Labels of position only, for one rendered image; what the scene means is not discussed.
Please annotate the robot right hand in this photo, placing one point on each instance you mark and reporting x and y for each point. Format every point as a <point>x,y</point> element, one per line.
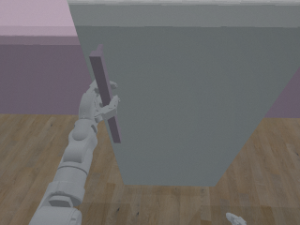
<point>235,220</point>

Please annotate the robot left forearm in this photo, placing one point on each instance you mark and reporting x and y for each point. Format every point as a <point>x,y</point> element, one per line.
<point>67,187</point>

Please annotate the handle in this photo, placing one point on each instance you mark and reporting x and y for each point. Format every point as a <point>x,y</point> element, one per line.
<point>98,64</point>

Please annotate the robot left hand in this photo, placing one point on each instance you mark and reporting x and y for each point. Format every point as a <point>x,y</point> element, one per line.
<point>91,106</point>

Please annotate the left robot upper arm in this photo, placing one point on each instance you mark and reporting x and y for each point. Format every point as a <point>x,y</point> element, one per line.
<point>56,215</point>

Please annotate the fridge door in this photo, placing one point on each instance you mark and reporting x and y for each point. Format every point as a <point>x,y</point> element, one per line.
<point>194,77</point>

